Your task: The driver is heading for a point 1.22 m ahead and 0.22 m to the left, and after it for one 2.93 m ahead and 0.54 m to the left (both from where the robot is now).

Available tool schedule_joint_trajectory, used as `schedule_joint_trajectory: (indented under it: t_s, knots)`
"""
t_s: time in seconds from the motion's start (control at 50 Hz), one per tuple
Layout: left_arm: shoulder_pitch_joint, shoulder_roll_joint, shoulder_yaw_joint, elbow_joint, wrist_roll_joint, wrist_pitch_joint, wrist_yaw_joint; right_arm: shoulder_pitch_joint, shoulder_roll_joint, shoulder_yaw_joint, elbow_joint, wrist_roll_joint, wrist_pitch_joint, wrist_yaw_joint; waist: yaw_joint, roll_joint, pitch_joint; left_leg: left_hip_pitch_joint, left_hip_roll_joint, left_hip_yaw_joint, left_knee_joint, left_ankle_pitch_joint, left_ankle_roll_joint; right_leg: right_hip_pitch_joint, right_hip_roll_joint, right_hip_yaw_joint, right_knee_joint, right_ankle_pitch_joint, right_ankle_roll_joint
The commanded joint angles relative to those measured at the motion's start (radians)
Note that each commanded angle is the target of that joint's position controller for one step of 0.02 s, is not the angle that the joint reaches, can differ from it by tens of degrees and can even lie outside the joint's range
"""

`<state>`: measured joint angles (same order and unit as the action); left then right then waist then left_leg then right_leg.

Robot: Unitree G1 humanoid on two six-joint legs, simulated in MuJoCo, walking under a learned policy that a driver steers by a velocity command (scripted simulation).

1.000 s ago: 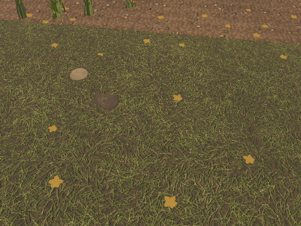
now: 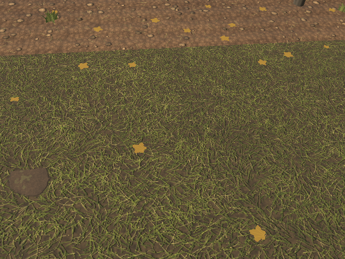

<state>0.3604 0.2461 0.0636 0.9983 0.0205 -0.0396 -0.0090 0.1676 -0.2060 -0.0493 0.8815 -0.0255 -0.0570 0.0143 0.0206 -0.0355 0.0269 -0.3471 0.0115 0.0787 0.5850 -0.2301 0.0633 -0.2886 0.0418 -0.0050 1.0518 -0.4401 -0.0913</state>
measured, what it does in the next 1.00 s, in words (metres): walks ahead: right foot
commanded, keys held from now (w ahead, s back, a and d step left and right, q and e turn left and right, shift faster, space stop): w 0.44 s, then w+q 0.56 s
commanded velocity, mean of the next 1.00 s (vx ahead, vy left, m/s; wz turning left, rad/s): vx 0.50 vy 0.00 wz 0.20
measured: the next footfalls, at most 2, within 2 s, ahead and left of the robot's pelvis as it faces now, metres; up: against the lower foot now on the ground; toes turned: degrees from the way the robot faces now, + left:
right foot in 0.40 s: +0.29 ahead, -0.11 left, +0.00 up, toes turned -3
left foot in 1.04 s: +0.66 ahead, +0.11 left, -0.18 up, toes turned +20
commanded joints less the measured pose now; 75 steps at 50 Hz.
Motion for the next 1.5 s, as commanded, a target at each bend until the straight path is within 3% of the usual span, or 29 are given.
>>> schedule_joint_trajectory:
  t_s: [0.02,0.18,0.3,0.36,0.42,0.44,0.46,0.48,0.52,0.56,0.64,0.68,0.74,0.92,0.98,1.02,1.04,1.06,1.08,1.1,1.12,1.14,1.16,1.22,1.3,1.4,1.44,1.48,1.5]
  knots:
    - [-0.028,0.066,0.018,-0.071,-0.002,-0.010,0.000,0.154,-0.111,-0.025,0.029,0.005,0.002,-0.010,-0.034,0.125,0.052,0.275,0.267,-0.392,-0.378,-0.063,0.116,-0.391,-0.092,0.066,0.091,0.108,-0.005]
    - [-0.215,0.040,0.005,-0.123,0.001,0.022,-0.009,0.237,-0.110,-0.021,0.083,0.030,-0.034,-0.019,-0.013,0.110,0.039,0.237,0.180,-0.171,-0.449,0.273,0.115,-0.338,-0.120,0.021,-0.224,0.375,0.066]
    - [-0.341,0.027,-0.020,-0.168,0.006,0.022,-0.015,0.286,-0.117,-0.015,0.115,0.012,-0.026,-0.012,-0.044,0.134,0.044,0.236,0.164,-0.080,-0.420,0.431,0.115,-0.168,-0.070,-0.066,-0.382,0.395,0.056]
    - [-0.246,0.090,-0.001,-0.132,0.022,0.009,-0.011,0.283,-0.139,-0.025,0.122,-0.003,-0.019,-0.034,-0.007,0.103,0.031,0.420,0.264,-0.118,-0.292,0.552,0.136,-0.261,-0.122,0.020,-0.300,0.337,-0.006]
    - [-0.059,0.064,0.009,-0.059,0.007,-0.010,-0.013,0.261,-0.148,-0.030,0.114,0.006,0.003,-0.025,0.058,0.070,-0.030,0.341,0.167,-0.067,0.000,0.696,0.115,0.068,0.011,-0.096,-0.546,0.067,-0.036]
    - [0.079,0.146,0.038,-0.026,0.028,-0.018,-0.010,0.285,-0.110,-0.026,0.105,0.009,0.002,-0.022,0.108,-0.064,-0.088,0.154,0.107,-0.021,0.308,0.556,0.068,0.308,-0.137,0.103,-0.591,0.214,-0.093]
    - [0.117,0.219,0.052,-0.030,0.021,-0.023,-0.006,0.376,-0.017,-0.007,0.095,0.018,-0.003,-0.008,0.051,-0.271,-0.167,-0.230,-0.079,-0.005,0.674,-0.281,0.012,0.562,-0.400,0.541,-0.702,0.255,-0.226]
    - [0.083,0.185,0.046,-0.040,-0.019,-0.019,-0.010,0.300,-0.120,-0.034,0.097,-0.001,-0.003,-0.016,0.075,-0.122,-0.107,-0.337,-0.067,-0.167,0.727,-0.302,0.030,0.466,-0.402,0.586,-0.752,0.343,-0.250]
    - [-0.047,0.107,0.022,-0.073,-0.005,-0.030,-0.009,0.221,-0.145,-0.053,0.085,0.030,-0.003,-0.020,0.007,-0.018,0.006,-0.271,0.024,-0.198,0.648,-0.159,0.032,0.266,-0.369,0.340,-0.766,0.524,-0.201]
    - [-0.061,0.068,0.005,-0.069,-0.012,-0.046,0.004,0.203,-0.119,-0.055,0.087,0.009,0.029,-0.009,-0.024,-0.040,0.045,-0.211,0.055,-0.193,0.549,-0.114,0.006,0.177,-0.316,0.215,-0.814,0.528,-0.135]
    - [0.046,0.111,0.015,-0.023,0.018,-0.074,0.014,0.149,-0.100,-0.057,0.067,-0.018,0.079,0.012,-0.015,-0.013,0.028,-0.292,0.045,-0.147,0.529,0.078,-0.014,0.235,-0.297,0.073,-0.797,0.618,-0.118]
    - [0.040,0.083,0.002,-0.012,0.004,-0.092,0.021,0.043,-0.104,-0.065,0.033,-0.003,0.069,0.017,-0.022,-0.024,0.062,-0.388,0.052,-0.177,0.388,0.222,-0.004,0.272,-0.256,0.013,-0.791,0.501,-0.039]
    - [0.027,0.085,-0.002,-0.009,-0.003,-0.113,0.039,-0.082,-0.094,-0.055,-0.004,-0.004,0.053,0.034,-0.002,-0.027,0.097,-0.293,0.020,-0.109,0.174,0.532,-0.016,0.141,-0.221,-0.050,-0.782,0.288,-0.038]
    - [0.211,0.056,-0.030,0.023,0.046,-0.083,0.052,-0.305,-0.073,-0.023,-0.088,-0.010,0.058,0.043,0.108,0.020,0.211,-0.381,0.031,-0.003,-0.065,0.707,0.037,0.264,-0.280,-0.100,-0.442,0.274,-0.027]
    - [0.216,0.071,-0.036,0.030,0.035,-0.058,0.062,-0.146,-0.063,-0.014,-0.028,-0.020,0.052,0.036,0.050,0.055,0.117,-0.080,-0.001,0.068,-0.203,0.748,0.051,0.258,-0.244,-0.160,-0.150,0.496,-0.009]
    - [0.192,0.099,-0.022,0.037,0.024,-0.035,0.068,0.212,-0.130,-0.047,0.101,-0.019,0.058,0.016,-0.112,0.011,-0.063,0.316,0.010,0.007,-0.243,0.748,0.089,0.189,-0.230,-0.142,0.292,0.621,-0.008]
    - [0.088,0.108,-0.007,0.020,-0.008,-0.026,0.058,0.339,-0.211,-0.072,0.144,-0.043,0.047,0.010,-0.229,0.134,-0.064,0.493,0.056,-0.017,-0.353,0.870,0.189,-0.014,-0.086,-0.225,0.793,0.125,0.034]
    - [0.155,0.066,-0.007,-0.044,-0.030,-0.030,0.050,0.385,-0.317,-0.088,0.153,-0.032,0.040,0.011,-0.143,0.281,-0.169,0.970,0.259,-0.184,0.134,1.478,0.245,-0.545,-0.035,-0.130,1.039,-0.458,0.044]
    - [0.136,0.096,-0.020,-0.107,-0.053,-0.039,0.050,0.412,-0.303,-0.084,0.110,0.006,0.031,0.012,-0.194,0.185,-0.360,1.123,0.401,-0.395,0.115,1.374,0.341,-0.714,-0.106,0.014,0.896,-0.292,0.048]
    - [0.073,0.120,-0.019,-0.118,-0.028,-0.039,0.049,0.370,-0.251,-0.076,0.093,0.013,0.045,-0.002,-0.181,0.055,-0.348,1.009,0.373,-0.440,-0.013,0.931,0.336,-0.720,-0.154,0.025,0.795,-0.198,0.049]
    - [0.034,0.115,-0.014,-0.119,0.012,-0.054,0.042,0.294,-0.212,-0.054,0.082,0.013,0.032,-0.015,-0.127,-0.029,-0.225,0.814,0.323,-0.435,-0.117,0.597,0.281,-0.711,-0.164,0.049,0.596,-0.001,0.042]
    - [0.039,0.097,-0.014,-0.125,0.030,-0.049,0.032,0.227,-0.222,-0.055,0.069,-0.002,0.031,-0.038,-0.071,0.066,-0.207,0.640,0.373,-0.576,-0.190,0.331,0.337,-0.676,-0.162,0.046,0.558,0.030,0.074]
    - [-0.021,0.117,-0.004,-0.147,0.042,-0.028,0.026,0.128,-0.191,-0.039,0.032,0.015,0.013,-0.046,-0.007,-0.041,-0.088,0.319,0.321,-0.516,-0.277,0.417,0.322,-0.513,-0.197,0.060,0.317,0.084,0.128]
    - [-0.034,0.034,-0.020,-0.162,0.019,0.008,0.015,0.076,-0.194,-0.038,0.025,0.010,-0.014,-0.032,0.050,0.024,-0.053,-0.016,0.199,-0.356,-0.318,0.553,0.296,-0.197,-0.193,0.029,-0.004,0.197,0.160]
    - [-0.139,0.037,-0.018,-0.172,0.000,-0.003,0.007,0.160,-0.152,-0.029,0.052,0.024,-0.012,-0.006,-0.013,0.081,-0.048,0.055,0.120,-0.285,-0.313,0.434,0.207,-0.139,-0.166,0.015,-0.242,0.432,0.097]
    - [-0.373,0.064,-0.004,-0.263,0.007,-0.008,-0.015,0.271,-0.185,-0.031,0.061,0.008,0.019,-0.015,-0.092,0.069,0.050,0.279,0.182,-0.374,-0.309,0.294,0.177,-0.284,-0.117,0.015,-0.401,0.310,0.068]
    - [-0.311,0.062,-0.003,-0.251,0.001,-0.018,-0.019,0.264,-0.196,-0.033,0.061,0.002,0.024,-0.025,-0.056,0.090,0.056,0.294,0.184,-0.361,-0.268,0.314,0.153,-0.194,-0.088,0.000,-0.475,0.228,0.047]
    - [-0.069,0.094,0.015,-0.163,0.013,-0.035,-0.006,0.209,-0.184,-0.029,0.041,0.013,0.016,-0.028,0.056,0.021,-0.033,0.178,0.091,-0.269,-0.020,0.419,0.100,0.159,-0.078,0.035,-0.586,0.255,0.009]
    - [0.096,0.188,0.039,-0.142,0.024,-0.042,0.005,0.222,-0.135,-0.015,0.007,0.030,0.004,-0.022,0.110,-0.127,-0.177,-0.002,-0.009,-0.157,0.299,0.221,0.054,0.420,-0.290,0.320,-0.653,0.137,-0.065]
Over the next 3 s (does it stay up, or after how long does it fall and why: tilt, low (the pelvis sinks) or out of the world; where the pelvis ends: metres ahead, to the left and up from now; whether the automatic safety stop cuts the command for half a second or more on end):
stays up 1.48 0.40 -0.36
